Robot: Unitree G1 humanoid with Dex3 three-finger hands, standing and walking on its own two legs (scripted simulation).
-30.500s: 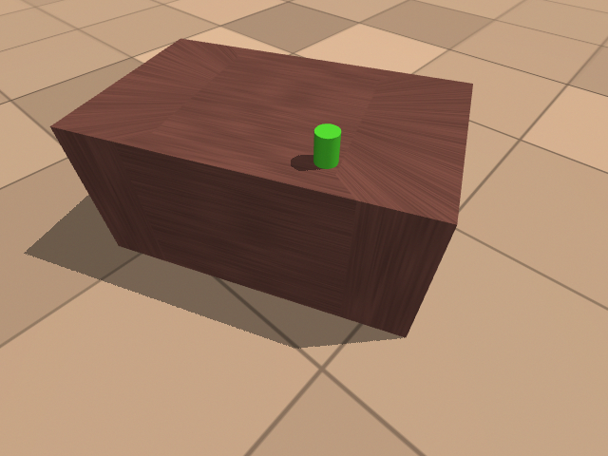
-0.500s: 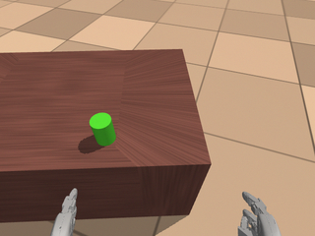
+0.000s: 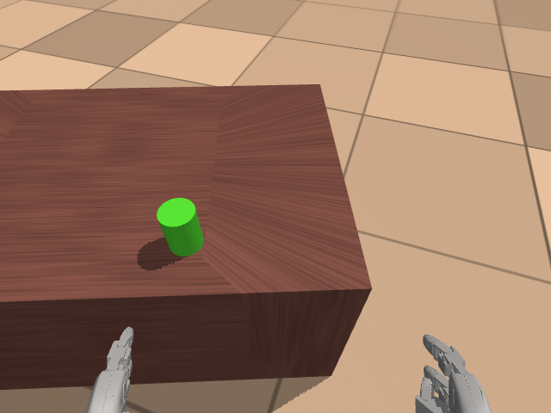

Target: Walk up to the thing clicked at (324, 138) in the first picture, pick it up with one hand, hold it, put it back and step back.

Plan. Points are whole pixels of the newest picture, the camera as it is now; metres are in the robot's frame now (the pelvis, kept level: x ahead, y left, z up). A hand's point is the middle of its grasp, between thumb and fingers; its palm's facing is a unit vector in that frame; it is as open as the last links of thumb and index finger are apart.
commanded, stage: home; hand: left
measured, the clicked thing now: (181, 227) +0.48 +0.21 -0.06
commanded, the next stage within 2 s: stand in 0.70 s
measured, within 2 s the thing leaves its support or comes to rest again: neither
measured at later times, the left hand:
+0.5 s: hand out of the picture +0.15 +0.21 -0.09, palm faces -0.06 -0.93 -0.37, open 17.6 cm
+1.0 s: hand out of the picture +0.05 +0.24 -0.11, palm faces -0.01 -0.94 -0.35, open 15.5 cm
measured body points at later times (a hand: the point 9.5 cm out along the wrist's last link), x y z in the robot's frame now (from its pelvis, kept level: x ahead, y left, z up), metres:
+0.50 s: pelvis +0.00 +0.00 +0.01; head +0.03 +0.00 +0.46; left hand +0.15 +0.25 -0.06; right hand +0.15 -0.26 -0.09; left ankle +0.02 +0.14 -0.68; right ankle +0.00 -0.14 -0.68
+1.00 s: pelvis +0.00 -0.01 +0.05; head +0.00 -0.01 +0.50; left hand +0.05 +0.29 -0.08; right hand +0.07 -0.30 -0.09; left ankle +0.02 +0.14 -0.68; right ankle +0.00 -0.14 -0.68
